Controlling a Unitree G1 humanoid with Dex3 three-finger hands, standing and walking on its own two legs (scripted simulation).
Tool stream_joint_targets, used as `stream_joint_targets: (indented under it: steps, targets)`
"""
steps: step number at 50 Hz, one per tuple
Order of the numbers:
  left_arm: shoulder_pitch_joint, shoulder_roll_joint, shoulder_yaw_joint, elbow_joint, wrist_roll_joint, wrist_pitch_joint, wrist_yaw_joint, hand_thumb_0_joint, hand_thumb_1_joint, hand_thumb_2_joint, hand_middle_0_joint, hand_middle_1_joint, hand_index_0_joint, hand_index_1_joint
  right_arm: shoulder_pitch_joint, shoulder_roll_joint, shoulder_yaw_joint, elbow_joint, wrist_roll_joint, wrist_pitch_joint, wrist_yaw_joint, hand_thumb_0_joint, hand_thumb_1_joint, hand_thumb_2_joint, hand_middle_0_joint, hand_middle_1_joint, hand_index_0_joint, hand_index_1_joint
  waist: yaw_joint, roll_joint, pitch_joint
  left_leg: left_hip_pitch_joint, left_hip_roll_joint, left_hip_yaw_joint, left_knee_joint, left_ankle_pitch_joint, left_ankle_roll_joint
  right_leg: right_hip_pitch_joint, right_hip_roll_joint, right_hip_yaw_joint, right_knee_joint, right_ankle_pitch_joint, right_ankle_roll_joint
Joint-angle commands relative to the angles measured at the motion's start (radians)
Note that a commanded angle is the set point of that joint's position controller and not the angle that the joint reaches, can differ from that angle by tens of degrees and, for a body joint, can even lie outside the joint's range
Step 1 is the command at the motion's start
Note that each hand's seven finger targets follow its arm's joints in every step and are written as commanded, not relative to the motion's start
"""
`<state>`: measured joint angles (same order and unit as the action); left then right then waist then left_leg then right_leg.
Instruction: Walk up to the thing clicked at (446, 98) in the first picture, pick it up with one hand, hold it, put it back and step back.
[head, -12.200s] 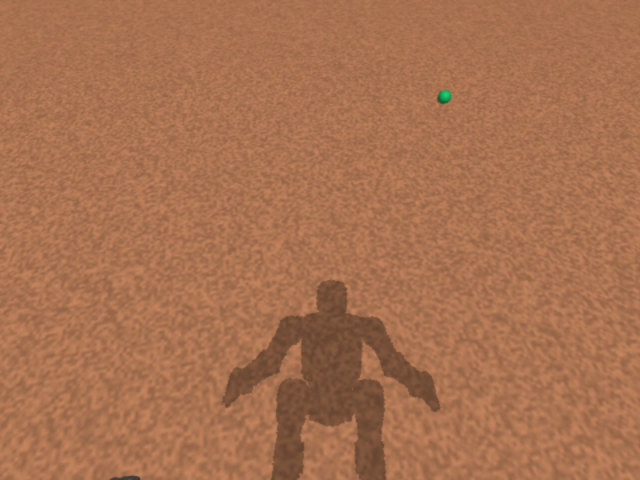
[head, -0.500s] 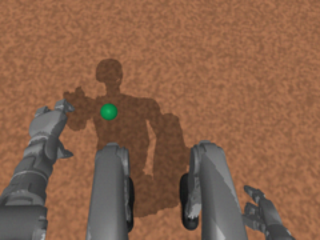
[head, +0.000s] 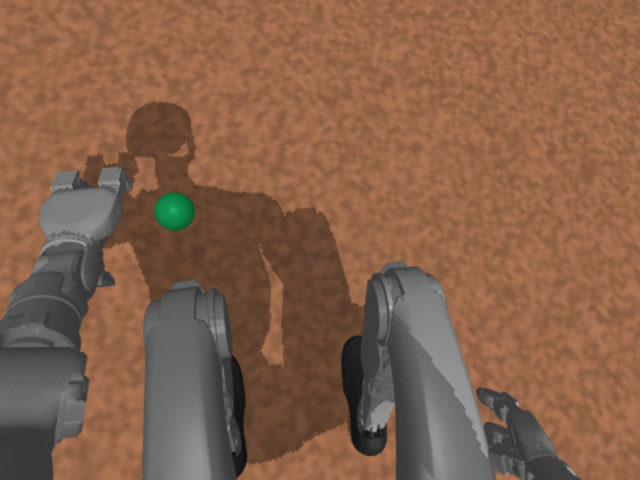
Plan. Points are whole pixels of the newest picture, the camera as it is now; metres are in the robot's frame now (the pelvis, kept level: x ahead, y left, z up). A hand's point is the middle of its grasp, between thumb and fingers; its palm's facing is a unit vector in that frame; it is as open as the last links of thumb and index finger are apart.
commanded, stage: rise first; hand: left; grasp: from above
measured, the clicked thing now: (175, 211) +0.49 +0.21 -0.33
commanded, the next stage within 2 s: none
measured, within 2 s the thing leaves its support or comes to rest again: neither
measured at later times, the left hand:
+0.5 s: hand (118, 231) +0.42 +0.26 -0.21, palm faces -0.47 -0.04 -0.88, open 14.0 cm
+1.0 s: hand (127, 227) +0.43 +0.26 -0.22, palm faces -0.47 -0.05 -0.88, open 13.9 cm
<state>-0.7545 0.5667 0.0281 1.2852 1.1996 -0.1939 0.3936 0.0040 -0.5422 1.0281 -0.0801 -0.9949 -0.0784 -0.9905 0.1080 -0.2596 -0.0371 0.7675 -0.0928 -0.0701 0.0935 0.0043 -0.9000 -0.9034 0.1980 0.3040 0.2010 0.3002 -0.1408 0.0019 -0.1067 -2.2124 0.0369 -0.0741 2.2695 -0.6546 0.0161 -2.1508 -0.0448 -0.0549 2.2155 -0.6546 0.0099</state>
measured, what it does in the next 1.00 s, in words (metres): stands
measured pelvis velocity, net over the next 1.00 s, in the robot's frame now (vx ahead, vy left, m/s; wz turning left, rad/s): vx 0.01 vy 0.00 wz -0.02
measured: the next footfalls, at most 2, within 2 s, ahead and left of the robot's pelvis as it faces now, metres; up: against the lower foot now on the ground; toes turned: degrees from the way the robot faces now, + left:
none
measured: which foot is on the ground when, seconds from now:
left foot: down 0.00-1.00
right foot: down 0.00-1.00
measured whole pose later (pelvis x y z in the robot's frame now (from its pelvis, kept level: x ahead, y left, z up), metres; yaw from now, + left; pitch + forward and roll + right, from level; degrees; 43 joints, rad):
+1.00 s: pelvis +0.01 +0.00 -0.04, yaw -1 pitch +34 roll -5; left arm -0.86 0.60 0.08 1.43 1.26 -0.20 0.48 0.00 -0.48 0.96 -0.11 -1.01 -0.12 -1.00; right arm 0.11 -0.26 -0.01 0.78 -0.15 -0.09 0.14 0.00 -0.91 -0.90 0.20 0.30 0.20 0.30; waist -0.18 -0.01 -0.06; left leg -2.31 0.04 -0.10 2.40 -0.69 0.00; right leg -2.26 -0.03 -0.07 2.34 -0.67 0.00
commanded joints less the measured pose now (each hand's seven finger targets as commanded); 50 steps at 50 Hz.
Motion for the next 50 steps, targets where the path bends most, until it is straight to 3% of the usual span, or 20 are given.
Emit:
stream_joint_targets:
  steps: [1, 4, 8, 12, 16, 27, 30, 32, 34, 36, 40, 45, 49, 50]
  targets:
    - [-0.284, 0.246, 0.062, -0.093, 0.018, 0.001, 0.065, 0.000, -0.531, 0.999, -0.084, -0.979, -0.085, -0.977, 0.165, -0.218, -0.075, -0.032, -0.015, -0.015, -0.005, 0.000, -0.902, -0.901, 0.200, 0.300, 0.200, 0.299, -0.006, 0.171, -0.640, 0.495, -0.045, 0.047, -0.236, 0.101, 0.014, 0.262, 0.048, -0.060, -0.229, 0.126, -0.047]
    - [-0.287, 0.234, 0.052, -0.078, 0.028, -0.003, 0.071, 0.000, -0.520, 0.983, -0.092, -0.984, -0.096, -0.979, 0.164, -0.200, -0.070, -0.026, -0.022, -0.014, 0.001, 0.000, -0.905, -0.902, 0.200, 0.300, 0.200, 0.300, -0.007, 0.147, -0.648, 0.471, -0.045, 0.058, -0.207, 0.113, 0.019, 0.288, 0.050, -0.053, -0.225, 0.135, -0.043]
    - [-0.327, 0.270, 0.073, -0.091, 0.042, -0.013, 0.083, 0.000, -0.519, 0.980, -0.087, -0.998, -0.095, -0.989, 0.179, -0.206, -0.071, -0.022, -0.032, -0.013, 0.006, 0.000, -0.906, -0.902, 0.200, 0.300, 0.200, 0.300, -0.009, 0.151, -0.681, 0.448, -0.043, 0.062, -0.178, 0.121, 0.023, 0.305, 0.054, -0.052, -0.207, 0.147, -0.040]
    - [-0.334, 0.254, 0.067, -0.044, 0.039, -0.013, 0.092, 0.000, -0.520, 0.977, -0.071, -1.018, -0.084, -1.003, 0.175, -0.204, -0.069, -0.014, -0.040, -0.017, 0.011, 0.000, -0.905, -0.901, 0.200, 0.300, 0.200, 0.300, -0.023, 0.163, -0.639, 0.435, -0.039, 0.056, -0.173, 0.095, 0.021, 0.253, 0.054, -0.060, -0.192, 0.122, -0.045]
    - [-0.331, 0.248, 0.067, -0.030, 0.042, -0.009, 0.100, 0.000, -0.517, 0.981, -0.090, -0.992, -0.096, -0.985, 0.172, -0.207, -0.067, -0.011, -0.044, -0.018, 0.013, 0.000, -0.904, -0.902, 0.200, 0.300, 0.200, 0.300, -0.017, 0.187, -0.622, 0.428, -0.039, 0.056, -0.176, 0.075, 0.018, 0.226, 0.055, -0.062, -0.185, 0.103, -0.049]
    - [-0.333, 0.255, 0.079, -0.036, 0.046, -0.003, 0.114, 0.000, -0.504, 0.967, -0.097, -0.990, -0.105, -0.981, 0.196, -0.212, -0.066, -0.001, -0.046, -0.014, 0.020, 0.000, -0.904, -0.901, 0.200, 0.300, 0.200, 0.300, -0.023, 0.191, -0.647, 0.422, -0.037, 0.055, -0.143, 0.135, 0.018, 0.245, 0.057, -0.066, -0.154, 0.169, -0.047]
    - [-0.336, 0.229, 0.061, -0.015, 0.050, -0.003, 0.116, 0.000, -0.495, 0.958, -0.098, -1.000, -0.110, -0.987, 0.196, -0.215, -0.065, 0.004, -0.048, -0.016, 0.026, 0.000, -0.905, -0.902, 0.200, 0.300, 0.200, 0.300, -0.031, 0.206, -0.626, 0.439, -0.036, 0.048, -0.148, 0.141, 0.013, 0.219, 0.059, -0.072, -0.141, 0.178, -0.050]
    - [-0.318, 0.241, 0.078, -0.007, 0.051, 0.003, 0.121, 0.000, -0.498, 0.961, -0.096, -0.999, -0.106, -0.988, 0.206, -0.222, -0.066, 0.004, -0.046, -0.016, 0.026, 0.000, -0.905, -0.902, 0.200, 0.300, 0.200, 0.300, -0.026, 0.203, -0.644, 0.460, -0.034, 0.047, -0.139, 0.163, 0.013, 0.220, 0.054, -0.072, -0.134, 0.195, -0.048]
    - [-0.355, 0.241, 0.069, -0.014, 0.047, -0.001, 0.123, 0.000, -0.493, 0.953, -0.096, -1.007, -0.109, -0.992, 0.206, -0.226, -0.063, 0.002, -0.052, -0.020, 0.031, 0.000, -0.905, -0.902, 0.200, 0.300, 0.200, 0.300, -0.043, 0.196, -0.636, 0.433, -0.035, 0.051, -0.131, 0.157, 0.016, 0.228, 0.057, -0.072, -0.136, 0.198, -0.046]
    - [-0.332, 0.255, 0.086, -0.012, 0.048, 0.001, 0.129, 0.000, -0.494, 0.953, -0.104, -1.000, -0.115, -0.988, 0.208, -0.221, -0.061, 0.002, -0.051, -0.018, 0.031, 0.000, -0.907, -0.903, 0.200, 0.300, 0.200, 0.300, -0.029, 0.202, -0.644, 0.422, -0.036, 0.058, -0.127, 0.158, 0.017, 0.248, 0.056, -0.067, -0.138, 0.199, -0.046]
    - [-0.337, 0.241, 0.077, 0.009, 0.050, 0.002, 0.128, 0.000, -0.489, 0.950, -0.106, -1.003, -0.118, -0.989, 0.211, -0.224, -0.059, 0.002, -0.055, -0.020, 0.034, 0.000, -0.907, -0.903, 0.200, 0.300, 0.200, 0.300, -0.045, 0.195, -0.645, 0.425, -0.036, 0.053, -0.121, 0.157, 0.016, 0.237, 0.058, -0.071, -0.129, 0.196, -0.045]
    - [-0.353, 0.242, 0.069, 0.038, 0.046, 0.000, 0.128, 0.000, -0.501, 0.963, -0.093, -1.024, -0.105, -1.010, 0.205, -0.227, -0.051, 0.001, -0.060, -0.023, 0.037, 0.000, -0.907, -0.903, 0.200, 0.300, 0.200, 0.300, -0.053, 0.175, -0.602, 0.366, -0.039, 0.059, -0.112, 0.115, 0.023, 0.242, 0.060, -0.068, -0.142, 0.163, -0.043]
    - [-0.383, 0.258, 0.075, 0.029, 0.046, -0.003, 0.130, 0.000, -0.511, 0.975, -0.085, -1.025, -0.096, -1.012, 0.209, -0.234, -0.046, 0.005, -0.063, -0.027, 0.037, 0.000, -0.905, -0.902, 0.200, 0.300, 0.200, 0.300, -0.053, 0.190, -0.626, 0.383, -0.039, 0.057, -0.103, 0.118, 0.019, 0.231, 0.060, -0.072, -0.133, 0.161, -0.043]
    - [-0.381, 0.251, 0.071, 0.037, 0.045, -0.004, 0.129, 0.000, -0.591, 1.055, -0.095, -0.972, -0.062, -1.006, 0.204, -0.233, -0.043, 0.003, -0.063, -0.028, 0.038, 0.000, -0.911, -0.905, 0.200, 0.300, 0.200, 0.300, -0.056, 0.190, -0.626, 0.383, -0.039, 0.053, -0.103, 0.116, 0.019, 0.226, 0.061, -0.074, -0.127, 0.160, -0.044]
